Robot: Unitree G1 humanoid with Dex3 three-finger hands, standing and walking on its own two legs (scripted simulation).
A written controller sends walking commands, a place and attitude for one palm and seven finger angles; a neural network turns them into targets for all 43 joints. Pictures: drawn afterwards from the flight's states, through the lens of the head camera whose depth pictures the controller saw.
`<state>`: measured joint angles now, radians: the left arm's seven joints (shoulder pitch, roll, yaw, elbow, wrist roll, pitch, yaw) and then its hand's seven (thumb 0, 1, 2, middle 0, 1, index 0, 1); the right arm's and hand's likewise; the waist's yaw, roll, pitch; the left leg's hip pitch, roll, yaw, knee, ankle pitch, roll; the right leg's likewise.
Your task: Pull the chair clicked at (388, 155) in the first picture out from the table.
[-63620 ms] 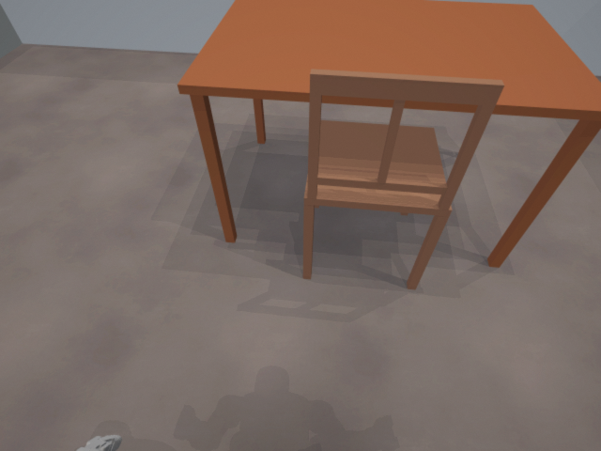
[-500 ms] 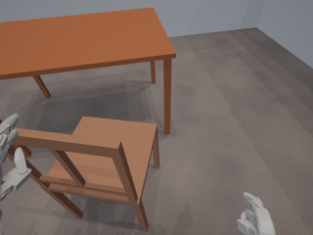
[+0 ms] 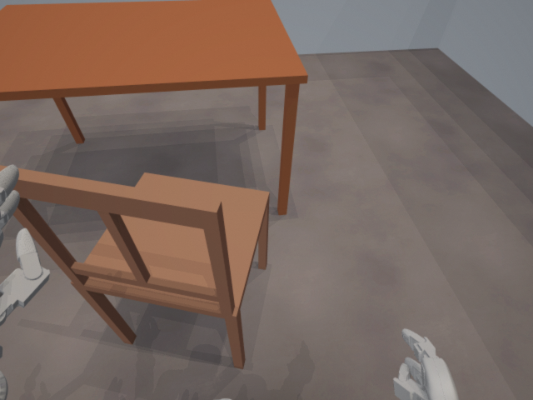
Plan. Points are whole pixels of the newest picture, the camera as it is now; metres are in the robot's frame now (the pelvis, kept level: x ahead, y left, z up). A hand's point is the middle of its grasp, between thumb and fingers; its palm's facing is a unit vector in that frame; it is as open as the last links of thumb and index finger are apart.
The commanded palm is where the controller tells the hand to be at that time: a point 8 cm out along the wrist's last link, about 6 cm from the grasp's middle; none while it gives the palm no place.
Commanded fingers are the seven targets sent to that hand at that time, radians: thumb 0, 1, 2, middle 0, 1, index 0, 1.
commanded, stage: step back with the hand held close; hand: left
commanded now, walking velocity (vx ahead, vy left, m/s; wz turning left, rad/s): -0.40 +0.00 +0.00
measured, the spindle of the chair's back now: (127, 247) +0.40 +0.32 -0.09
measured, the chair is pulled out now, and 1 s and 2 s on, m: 0.46 0.46 0.46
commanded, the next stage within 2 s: stop stepping back and stand still in 0.68 s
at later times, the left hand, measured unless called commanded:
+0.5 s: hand (2, 332) +0.14 +0.26 +0.18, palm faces +0.47 -0.77 -0.43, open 7.4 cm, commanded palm +0.08 +0.29 +0.19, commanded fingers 0.00 0.90 0.90 -0.20 -0.30 -0.20 -0.30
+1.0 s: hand out of the picture +0.04 +0.21 +0.17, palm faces +0.33 -0.81 -0.48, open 7.4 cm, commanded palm +0.00 +0.25 +0.19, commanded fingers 0.00 0.90 0.90 -0.20 -0.30 -0.20 -0.30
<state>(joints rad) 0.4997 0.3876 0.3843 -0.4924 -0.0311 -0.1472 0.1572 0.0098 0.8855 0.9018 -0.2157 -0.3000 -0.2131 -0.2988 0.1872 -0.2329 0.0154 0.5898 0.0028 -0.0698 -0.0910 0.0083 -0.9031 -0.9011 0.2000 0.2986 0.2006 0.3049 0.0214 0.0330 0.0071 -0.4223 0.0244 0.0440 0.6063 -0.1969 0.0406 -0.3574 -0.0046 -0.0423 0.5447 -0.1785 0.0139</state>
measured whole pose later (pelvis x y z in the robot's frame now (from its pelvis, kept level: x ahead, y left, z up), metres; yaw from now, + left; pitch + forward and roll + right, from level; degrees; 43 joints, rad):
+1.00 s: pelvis -0.16 -0.04 +0.01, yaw -4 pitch +0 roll +1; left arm 0.60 0.46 0.38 -0.55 -0.05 -0.08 0.15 0.01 0.88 0.90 -0.22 -0.30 -0.22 -0.30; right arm 0.22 -0.23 0.00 0.60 -0.01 -0.04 -0.06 0.01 -0.90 -0.90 0.20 0.30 0.20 0.30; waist 0.01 -0.05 -0.05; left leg -0.47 -0.01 0.02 0.81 -0.36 -0.01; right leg -0.30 0.03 0.00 0.52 -0.21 -0.06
